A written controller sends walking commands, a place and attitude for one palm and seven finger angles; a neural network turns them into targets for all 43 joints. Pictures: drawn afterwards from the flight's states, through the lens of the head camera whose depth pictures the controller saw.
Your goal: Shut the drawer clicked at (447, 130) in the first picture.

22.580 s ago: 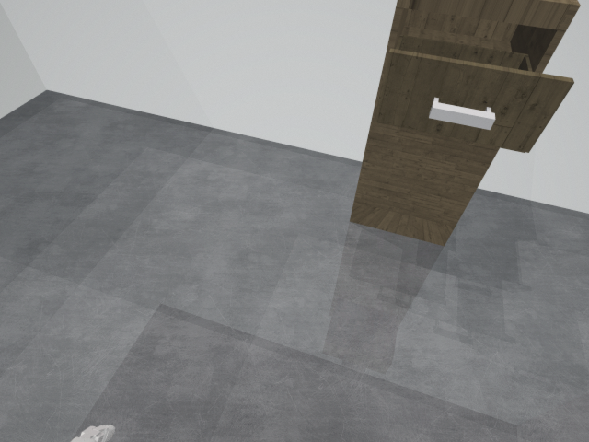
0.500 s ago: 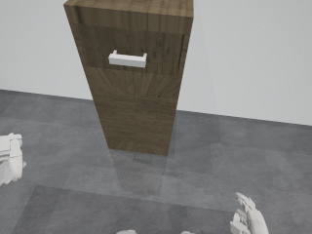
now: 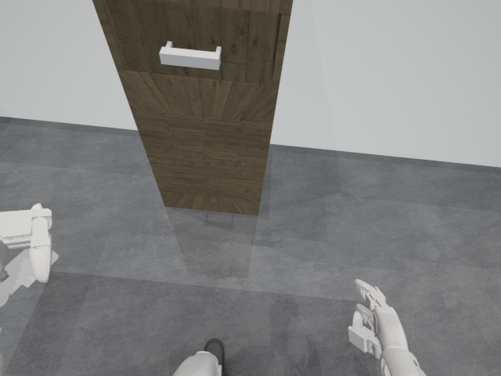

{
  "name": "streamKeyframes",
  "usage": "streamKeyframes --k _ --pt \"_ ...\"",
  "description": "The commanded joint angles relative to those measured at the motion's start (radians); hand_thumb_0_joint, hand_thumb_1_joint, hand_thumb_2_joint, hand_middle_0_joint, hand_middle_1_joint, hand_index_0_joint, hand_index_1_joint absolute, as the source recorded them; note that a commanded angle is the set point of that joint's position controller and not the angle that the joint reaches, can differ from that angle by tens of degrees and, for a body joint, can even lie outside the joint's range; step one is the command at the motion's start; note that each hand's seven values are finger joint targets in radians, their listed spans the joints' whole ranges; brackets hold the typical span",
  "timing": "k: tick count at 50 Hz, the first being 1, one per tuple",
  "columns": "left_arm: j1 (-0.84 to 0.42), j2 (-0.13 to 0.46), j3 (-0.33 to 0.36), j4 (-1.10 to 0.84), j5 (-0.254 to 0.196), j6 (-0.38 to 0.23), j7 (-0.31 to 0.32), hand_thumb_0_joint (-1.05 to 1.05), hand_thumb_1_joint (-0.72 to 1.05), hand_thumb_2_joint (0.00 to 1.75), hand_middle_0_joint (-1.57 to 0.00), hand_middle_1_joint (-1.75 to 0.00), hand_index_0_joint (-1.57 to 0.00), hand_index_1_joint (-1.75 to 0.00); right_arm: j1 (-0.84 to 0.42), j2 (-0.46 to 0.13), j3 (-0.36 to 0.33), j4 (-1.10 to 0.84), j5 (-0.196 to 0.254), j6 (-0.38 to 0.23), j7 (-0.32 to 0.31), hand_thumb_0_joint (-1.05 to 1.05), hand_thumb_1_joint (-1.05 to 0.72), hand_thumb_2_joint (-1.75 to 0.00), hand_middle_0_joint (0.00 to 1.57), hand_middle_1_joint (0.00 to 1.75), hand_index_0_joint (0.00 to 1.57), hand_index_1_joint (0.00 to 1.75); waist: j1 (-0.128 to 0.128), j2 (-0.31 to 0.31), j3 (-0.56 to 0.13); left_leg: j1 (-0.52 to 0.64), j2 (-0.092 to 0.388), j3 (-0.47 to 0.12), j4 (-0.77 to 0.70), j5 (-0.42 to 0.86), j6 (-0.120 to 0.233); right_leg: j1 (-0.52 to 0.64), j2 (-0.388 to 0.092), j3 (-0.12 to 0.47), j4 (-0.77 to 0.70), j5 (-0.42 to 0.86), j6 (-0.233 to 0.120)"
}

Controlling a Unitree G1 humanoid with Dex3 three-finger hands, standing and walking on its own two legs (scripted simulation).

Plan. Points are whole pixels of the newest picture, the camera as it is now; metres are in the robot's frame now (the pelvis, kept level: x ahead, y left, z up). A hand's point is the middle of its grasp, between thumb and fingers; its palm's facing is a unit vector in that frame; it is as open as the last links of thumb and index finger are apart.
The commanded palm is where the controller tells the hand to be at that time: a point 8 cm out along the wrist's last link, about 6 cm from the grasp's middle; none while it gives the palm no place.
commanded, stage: step back with the hand held close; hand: left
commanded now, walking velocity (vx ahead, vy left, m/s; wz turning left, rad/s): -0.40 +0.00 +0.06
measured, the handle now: (192, 52) +0.76 +0.21 +0.04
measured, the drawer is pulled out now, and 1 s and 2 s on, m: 0.00 0.00 0.00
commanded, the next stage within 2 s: stop stepping back and stand still in 0.02 s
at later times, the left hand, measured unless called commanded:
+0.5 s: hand out of the picture +0.07 +0.26 +0.17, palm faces +0.37 -0.83 -0.42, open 3.3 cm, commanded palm +0.03 +0.30 +0.18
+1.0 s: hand out of the picture +0.01 +0.32 +0.17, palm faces +0.48 -0.81 -0.33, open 3.2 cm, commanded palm -0.06 +0.35 +0.18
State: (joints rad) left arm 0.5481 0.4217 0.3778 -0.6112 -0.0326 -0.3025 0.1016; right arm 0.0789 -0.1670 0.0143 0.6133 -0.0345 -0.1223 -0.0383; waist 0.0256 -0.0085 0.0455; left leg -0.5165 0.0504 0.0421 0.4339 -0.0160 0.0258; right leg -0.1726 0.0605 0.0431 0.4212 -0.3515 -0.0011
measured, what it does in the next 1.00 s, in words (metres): walks backwards: left foot, then right foot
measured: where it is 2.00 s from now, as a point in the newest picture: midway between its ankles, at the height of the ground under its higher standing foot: outside the picture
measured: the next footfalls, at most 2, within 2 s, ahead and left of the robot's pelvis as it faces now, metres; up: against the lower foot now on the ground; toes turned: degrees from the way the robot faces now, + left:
left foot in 0.18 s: +0.08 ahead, +0.09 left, +0.01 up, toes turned +0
right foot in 0.78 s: -0.09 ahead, -0.05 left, +0.00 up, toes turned -4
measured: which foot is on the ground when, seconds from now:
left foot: down 0.00-0.04, up 0.06-0.16, down 0.18-0.76, up 0.78-0.96, down 0.98-1.00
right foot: down 0.00-0.60, up 0.62-0.76, down 0.78-0.98, up 1.00-1.00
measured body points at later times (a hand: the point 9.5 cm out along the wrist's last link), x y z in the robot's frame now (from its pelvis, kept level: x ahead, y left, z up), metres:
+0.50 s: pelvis -0.09 +0.02 +0.00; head -0.11 +0.04 +0.45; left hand +0.05 +0.31 +0.19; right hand +0.08 -0.22 -0.06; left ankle +0.03 +0.09 -0.73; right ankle -0.11 -0.11 -0.73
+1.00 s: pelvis -0.18 +0.06 -0.01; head -0.20 +0.09 +0.44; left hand -0.03 +0.36 +0.19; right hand -0.02 -0.18 -0.07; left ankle -0.14 +0.19 -0.74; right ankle -0.13 -0.05 -0.73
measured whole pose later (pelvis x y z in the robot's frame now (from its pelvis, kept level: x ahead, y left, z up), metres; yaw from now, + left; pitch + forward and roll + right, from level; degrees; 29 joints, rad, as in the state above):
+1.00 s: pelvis -0.18 +0.06 -0.01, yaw +2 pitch -2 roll -1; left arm 0.53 0.36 0.36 -0.56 -0.02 -0.17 0.17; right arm 0.27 -0.22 0.01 0.64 -0.02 -0.12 -0.10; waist 0.00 -0.05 -0.03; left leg -0.31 0.04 0.04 0.59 -0.25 0.02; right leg -0.33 -0.02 -0.09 0.67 -0.37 -0.03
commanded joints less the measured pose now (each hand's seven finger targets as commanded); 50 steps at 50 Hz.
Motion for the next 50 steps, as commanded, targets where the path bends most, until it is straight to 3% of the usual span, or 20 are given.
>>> streamKeyframes --k 1,3,6,9,12,15,20,25,28,30,31,36,37,38,39,41,46,48,49,50 --pt "0.181 0.223 0.225 -0.194 -0.044 -0.048 0.011 0.00 0.90 0.90 -1.40 -1.60 -1.40 -1.60 0.004 -0.139 -0.067 -0.200 0.045 -0.001 -0.019 0.00 -0.90 -0.90 0.20 0.30 0.20 0.30 -0.015 -0.115 -0.407 0.507 0.021 -0.005 0.130 0.233 0.001 -0.102 -0.144 -0.016 -0.054 0.710 0.080" --pt "0.211 0.212 0.228 -0.150 -0.049 -0.037 0.008 0.00 0.90 0.90 -1.40 -1.60 -1.40 -1.60 -0.042 -0.135 -0.055 -0.230 0.060 0.017 -0.029 0.00 -0.90 -0.90 0.20 0.30 0.20 0.30 -0.014 -0.161 -0.259 0.326 -0.048 0.002 0.231 -0.166 -0.013 -0.173 -0.237 0.045 -0.112 0.681 0.040" --pt "0.137 0.199 0.193 -0.124 -0.046 -0.022 0.012 0.00 0.90 0.90 -1.40 -1.60 -1.40 -1.60 -0.036 -0.122 -0.044 -0.200 0.035 0.027 -0.041 0.00 -0.90 -0.90 0.20 0.30 0.20 0.30 -0.030 -0.087 -0.122 0.150 -0.047 -0.057 0.256 -0.244 -0.027 -0.171 -0.290 0.108 -0.083 0.706 -0.066" --pt "0.116 0.151 0.122 -0.114 -0.039 -0.002 0.026 0.00 0.90 0.90 -1.40 -1.60 -1.40 -1.60 0.034 -0.173 -0.052 -0.191 0.042 0.016 -0.057 0.00 -0.90 -0.90 0.20 0.30 0.20 0.30 -0.042 0.052 -0.132 0.356 0.016 -0.090 -0.022 0.125 0.006 -0.161 -0.120 -0.007 -0.017 0.391 0.004" --pt "0.097 0.154 0.104 -0.179 -0.025 -0.007 0.034 0.00 0.90 0.90 -1.40 -1.60 -1.40 -1.60 0.029 -0.195 -0.054 -0.200 0.033 -0.029 -0.062 0.00 -0.90 -0.90 0.20 0.30 0.20 0.30 -0.023 0.259 -0.189 0.284 0.132 -0.294 -0.240 -0.232 0.055 -0.045 -0.017 -0.043 0.116 0.001 0.015" --pt "0.063 0.144 0.110 -0.221 -0.008 0.009 0.046 0.00 0.90 0.90 -1.40 -1.60 -1.40 -1.60 0.027 -0.189 -0.053 -0.200 0.029 -0.050 -0.060 0.00 -0.90 -0.90 0.20 0.30 0.20 0.30 -0.015 0.203 -0.123 0.063 0.127 -0.316 -0.346 -0.643 0.059 0.089 -0.009 -0.041 0.103 -0.071 -0.008" --pt "0.120 0.147 0.118 -0.185 -0.020 0.026 0.049 0.00 0.90 0.90 -1.40 -1.60 -1.40 -1.60 0.049 -0.170 -0.058 -0.170 0.024 -0.051 -0.050 0.00 -0.90 -0.90 0.20 0.30 0.20 0.30 -0.033 0.011 -0.158 0.366 -0.030 -0.102 0.007 -0.316 -0.031 -0.177 -0.120 0.049 -0.206 -0.197 -0.070" --pt "-0.026 0.097 0.067 -0.117 -0.019 0.055 0.061 0.00 0.90 0.90 -1.40 -1.60 -1.40 -1.60 0.054 -0.168 -0.055 -0.120 0.023 -0.031 -0.066 0.00 -0.90 -0.90 0.20 0.30 0.20 0.30 -0.059 -0.042 -0.043 0.433 -0.022 -0.106 0.217 -0.298 -0.027 -0.447 -0.196 0.071 -0.178 -0.320 -0.108" --pt "-0.159 0.086 0.030 -0.113 -0.005 0.074 0.062 0.00 0.90 0.90 -1.40 -1.60 -1.40 -1.60 0.040 -0.177 -0.039 -0.110 0.019 -0.030 -0.082 0.00 -0.90 -0.90 0.20 0.30 0.20 0.30 -0.069 0.107 0.039 0.350 0.040 -0.236 0.030 -0.597 -0.021 -0.475 -0.095 -0.024 0.025 -0.387 -0.070" --pt "-0.201 0.104 0.051 -0.179 0.003 0.078 0.064 0.00 0.90 0.90 -1.40 -1.60 -1.40 -1.60 0.018 -0.173 -0.027 -0.133 0.015 -0.049 -0.076 0.00 -0.90 -0.90 0.20 0.30 0.20 0.30 -0.044 0.378 0.008 0.115 0.156 -0.502 -0.450 -0.951 -0.059 -0.185 0.075 -0.126 0.425 -0.252 -0.022" --pt "-0.209 0.157 0.082 -0.218 0.006 0.072 0.060 0.00 0.90 0.90 -1.40 -1.60 -1.40 -1.60 0.010 -0.155 -0.025 -0.142 0.011 -0.057 -0.069 0.00 -0.90 -0.90 0.20 0.30 0.20 0.30 -0.024 0.344 -0.026 0.080 0.173 -0.517 -0.481 -0.912 -0.086 -0.114 0.064 -0.089 0.527 -0.213 -0.024" --pt "0.139 0.124 0.093 -0.178 -0.010 0.092 0.045 0.00 0.90 0.90 -1.40 -1.60 -1.40 -1.60 0.003 -0.132 -0.035 -0.170 0.005 -0.039 -0.027 0.00 -0.90 -0.90 0.20 0.30 0.20 0.30 0.007 0.203 -0.124 0.010 0.059 -0.145 -0.276 -0.579 -0.092 0.197 0.038 -0.136 0.087 -0.204 -0.064" --pt "0.159 0.137 0.101 -0.196 -0.006 0.095 0.041 0.00 0.90 0.90 -1.40 -1.60 -1.40 -1.60 0.016 -0.123 -0.038 -0.168 0.011 -0.015 -0.024 0.00 -0.90 -0.90 0.20 0.30 0.20 0.30 0.006 0.020 -0.124 0.030 -0.036 -0.009 0.051 -0.484 -0.089 0.115 -0.074 -0.004 -0.111 -0.220 -0.097" --pt "0.120 0.160 0.117 -0.242 -0.009 0.102 0.033 0.00 0.90 0.90 -1.40 -1.60 -1.40 -1.60 0.026 -0.132 -0.057 -0.157 0.019 0.012 -0.022 0.00 -0.90 -0.90 0.20 0.30 0.20 0.30 -0.006 -0.243 -0.089 0.093 -0.118 0.017 0.557 -0.379 -0.075 -0.216 -0.325 0.308 -0.300 -0.342 -0.180" --pt "-0.001 0.178 0.146 -0.304 -0.026 0.092 0.030 0.00 0.90 0.90 -1.40 -1.60 -1.40 -1.60 0.019 -0.143 -0.055 -0.141 0.011 0.026 -0.021 0.00 -0.90 -0.90 0.20 0.30 0.20 0.30 -0.037 -0.193 -0.058 0.019 -0.088 -0.029 0.794 -0.322 -0.069 -0.352 -0.413 0.305 -0.274 -0.249 -0.245" --pt "-0.093 0.166 0.136 -0.185 -0.021 0.091 0.040 0.00 0.90 0.90 -1.40 -1.60 -1.40 -1.60 0.048 -0.116 -0.037 -0.132 0.016 0.010 -0.026 0.00 -0.90 -0.90 0.20 0.30 0.20 0.30 -0.069 -0.160 -0.034 0.012 -0.004 -0.092 0.743 -0.345 -0.050 -0.412 -0.381 0.308 -0.308 -0.545 -0.201" --pt "-0.128 0.076 0.029 -0.117 0.014 0.084 0.074 0.00 0.90 0.90 -1.40 -1.60 -1.40 -1.60 0.047 -0.136 -0.029 -0.107 0.020 -0.047 -0.075 0.00 -0.90 -0.90 0.20 0.30 0.20 0.30 -0.052 0.005 -0.016 0.285 -0.007 0.045 0.065 -0.362 0.010 -0.259 -0.259 0.059 -0.079 -0.288 -0.122" --pt "-0.139 0.092 0.035 -0.215 0.014 0.055 0.079 0.00 0.90 0.90 -1.40 -1.60 -1.40 -1.60 0.071 -0.174 -0.032 -0.133 0.020 -0.073 -0.077 0.00 -0.90 -0.90 0.20 0.30 0.20 0.30 -0.045 0.288 -0.065 0.407 0.166 -0.260 -0.144 -0.391 0.089 -0.310 -0.095 -0.067 0.295 -0.132 -0.029" --pt "-0.149 0.110 0.045 -0.267 0.022 0.041 0.080 0.00 0.90 0.90 -1.40 -1.60 -1.40 -1.60 0.073 -0.169 -0.035 -0.142 0.024 -0.076 -0.065 0.00 -0.90 -0.90 0.20 0.30 0.20 0.30 -0.045 0.323 -0.084 0.453 0.275 -0.427 -0.174 -0.270 0.141 -0.399 -0.045 -0.110 0.449 -0.148 0.004" --pt "-0.084 0.118 0.070 -0.198 0.016 0.040 0.066 0.00 0.90 0.90 -1.40 -1.60 -1.40 -1.60 0.069 -0.164 -0.046 -0.120 0.028 -0.078 -0.049 0.00 -0.90 -0.90 0.20 0.30 0.20 0.30 -0.059 0.271 -0.088 0.336 0.315 -0.478 -0.253 -0.534 0.164 -0.365 -0.057 -0.056 0.591 -0.186 0.003"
